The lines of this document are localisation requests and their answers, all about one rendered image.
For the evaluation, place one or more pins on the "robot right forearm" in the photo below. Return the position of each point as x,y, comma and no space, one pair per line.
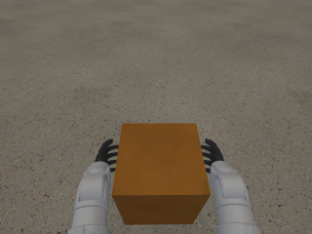
232,201

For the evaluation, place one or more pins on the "robot right hand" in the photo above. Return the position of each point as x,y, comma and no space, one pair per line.
214,154

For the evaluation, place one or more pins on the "robot left hand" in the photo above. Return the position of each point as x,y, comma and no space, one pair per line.
103,154

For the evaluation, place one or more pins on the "carton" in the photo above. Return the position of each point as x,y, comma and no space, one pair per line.
160,175

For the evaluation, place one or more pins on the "robot left forearm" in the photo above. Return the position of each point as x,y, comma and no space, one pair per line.
92,201

